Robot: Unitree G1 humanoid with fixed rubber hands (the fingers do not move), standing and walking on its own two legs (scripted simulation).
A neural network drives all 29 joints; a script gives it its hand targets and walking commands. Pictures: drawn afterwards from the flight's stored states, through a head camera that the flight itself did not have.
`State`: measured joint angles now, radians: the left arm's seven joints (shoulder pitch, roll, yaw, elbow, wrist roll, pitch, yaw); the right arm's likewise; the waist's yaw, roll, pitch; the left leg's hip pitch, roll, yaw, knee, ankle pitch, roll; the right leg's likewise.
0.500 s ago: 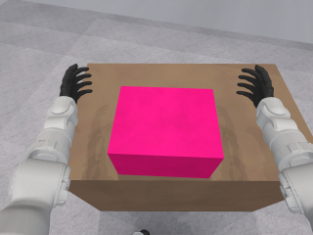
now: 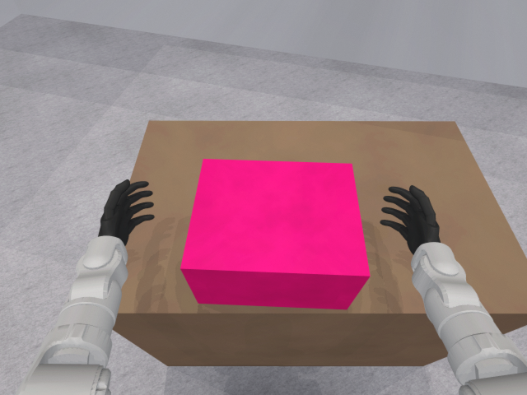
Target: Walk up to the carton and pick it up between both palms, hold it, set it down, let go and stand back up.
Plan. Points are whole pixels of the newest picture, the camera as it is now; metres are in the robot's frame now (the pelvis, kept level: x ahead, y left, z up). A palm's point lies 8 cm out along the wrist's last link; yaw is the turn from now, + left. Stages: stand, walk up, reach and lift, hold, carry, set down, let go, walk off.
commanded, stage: set down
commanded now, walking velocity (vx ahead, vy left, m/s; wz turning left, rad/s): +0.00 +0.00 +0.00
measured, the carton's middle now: (274, 233) +0.40 +0.02 -0.07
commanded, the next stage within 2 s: none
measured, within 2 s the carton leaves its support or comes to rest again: neither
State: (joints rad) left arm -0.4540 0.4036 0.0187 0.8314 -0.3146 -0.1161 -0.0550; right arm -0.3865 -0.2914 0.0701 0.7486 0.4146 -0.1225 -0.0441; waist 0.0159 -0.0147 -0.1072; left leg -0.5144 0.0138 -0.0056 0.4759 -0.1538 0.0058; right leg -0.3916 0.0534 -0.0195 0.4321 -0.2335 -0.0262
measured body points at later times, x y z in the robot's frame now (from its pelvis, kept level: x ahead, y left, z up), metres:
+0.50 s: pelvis +0.01 +0.00 +0.00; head +0.03 +0.02 +0.45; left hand +0.28 +0.27 -0.01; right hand +0.29 -0.21 -0.01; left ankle +0.04 +0.11 -0.74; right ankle -0.02 -0.10 -0.74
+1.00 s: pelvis +0.00 +0.00 -0.01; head +0.03 +0.02 +0.44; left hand +0.21 +0.27 -0.05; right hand +0.22 -0.22 -0.05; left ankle +0.04 +0.11 -0.74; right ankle -0.02 -0.10 -0.74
